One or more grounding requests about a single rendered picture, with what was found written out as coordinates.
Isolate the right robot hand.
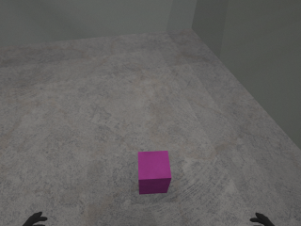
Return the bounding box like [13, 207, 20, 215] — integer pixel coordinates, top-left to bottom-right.
[250, 212, 275, 226]

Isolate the left robot hand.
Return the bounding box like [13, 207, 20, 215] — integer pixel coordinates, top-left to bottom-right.
[23, 211, 48, 226]

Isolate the carton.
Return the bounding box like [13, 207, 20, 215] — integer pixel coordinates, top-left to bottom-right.
[137, 151, 172, 195]

